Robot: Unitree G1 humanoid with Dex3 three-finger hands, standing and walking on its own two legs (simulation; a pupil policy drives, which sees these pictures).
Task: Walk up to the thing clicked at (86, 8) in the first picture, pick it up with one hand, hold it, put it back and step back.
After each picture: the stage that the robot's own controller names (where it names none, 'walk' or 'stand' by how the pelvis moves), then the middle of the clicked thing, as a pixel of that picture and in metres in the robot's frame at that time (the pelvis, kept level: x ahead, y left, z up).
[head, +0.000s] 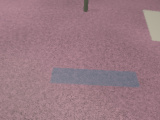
stand; (86, 3) +2.39 -0.10 -0.66
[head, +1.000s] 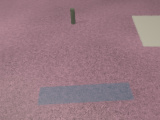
walk; (72, 16) +2.25 +0.20 -0.63
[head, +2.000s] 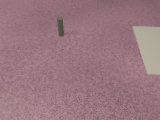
walk; (60, 27) +1.65 +0.33 -0.65
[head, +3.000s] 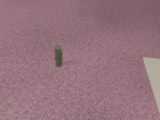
walk; (58, 56) +1.16 +0.23 -0.63
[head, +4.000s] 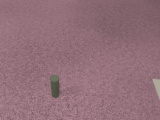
walk; (55, 86) +0.76 +0.17 -0.63
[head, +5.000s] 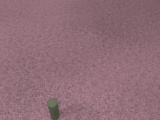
stand; (53, 109) +0.52 +0.17 -0.63
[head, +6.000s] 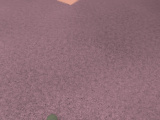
stand; out of the picture +0.46 +0.17 -0.65
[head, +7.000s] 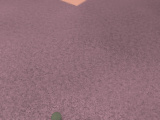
stand; out of the picture +0.49 +0.14 -0.66
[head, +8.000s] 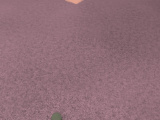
stand; out of the picture +0.47 +0.15 -0.66
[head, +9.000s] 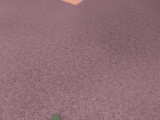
stand; out of the picture +0.47 +0.15 -0.66
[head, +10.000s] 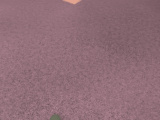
stand; out of the picture +0.46 +0.15 -0.66
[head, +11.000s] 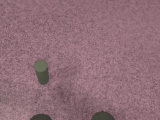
go down; (42, 73) +0.51 +0.16 -0.45
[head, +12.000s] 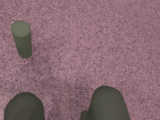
go down; (23, 42) +0.56 +0.18 -0.28
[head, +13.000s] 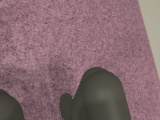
close in; out of the picture +0.55 +0.23 -0.19
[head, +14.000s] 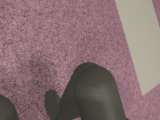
close; out of the picture +0.54 +0.25 -0.17
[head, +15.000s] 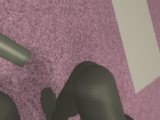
lift; out of the picture +0.46 +0.10 -0.25
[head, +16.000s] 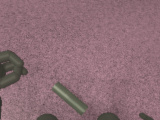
hold; (69, 98) +0.42 +0.03 -0.52
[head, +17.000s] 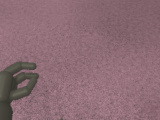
hold; out of the picture +0.37 +0.02 -0.69
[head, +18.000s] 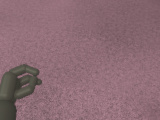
hold; out of the picture +0.37 +0.03 -0.71
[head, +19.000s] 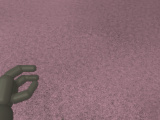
stand; out of the picture +0.38 +0.02 -0.70
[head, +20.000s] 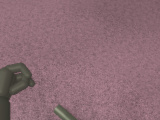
crouch; (69, 119) +0.40 +0.02 -0.67
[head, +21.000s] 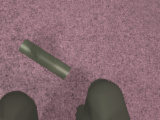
lower; (45, 59) +0.48 +0.03 -0.34
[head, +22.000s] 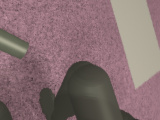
lower; out of the picture +0.50 +0.09 -0.27
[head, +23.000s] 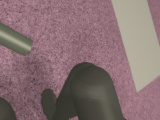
lower; out of the picture +0.51 +0.09 -0.27
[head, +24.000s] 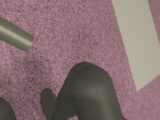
lower; out of the picture +0.53 +0.08 -0.27
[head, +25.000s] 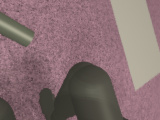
lower; out of the picture +0.55 +0.07 -0.27
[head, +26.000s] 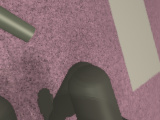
loosen; out of the picture +0.57 +0.06 -0.27
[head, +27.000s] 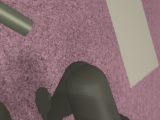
withdraw; out of the picture +0.59 +0.05 -0.28
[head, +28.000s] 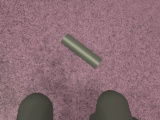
walk; (81, 50) +0.59 -0.06 -0.40
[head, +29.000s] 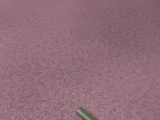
stand; out of the picture +0.52 -0.12 -0.68
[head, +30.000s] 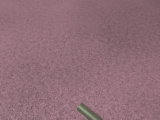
stand; (91, 116) +0.55 -0.13 -0.69
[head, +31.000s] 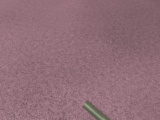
stand; (96, 113) +0.57 -0.16 -0.72
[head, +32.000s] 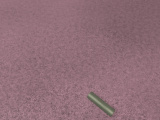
walk; (100, 103) +0.62 -0.19 -0.74
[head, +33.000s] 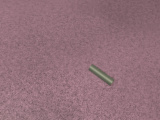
walk; (101, 74) +0.83 -0.27 -0.73
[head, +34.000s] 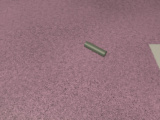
walk; (95, 48) +1.20 -0.10 -0.71
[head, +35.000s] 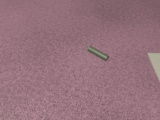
stand; (98, 53) +1.29 -0.22 -0.72
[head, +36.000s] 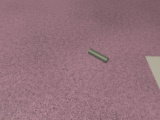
stand; (98, 55) +1.32 -0.23 -0.75
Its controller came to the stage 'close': yes
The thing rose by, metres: 0.00
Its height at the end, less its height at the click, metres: -0.09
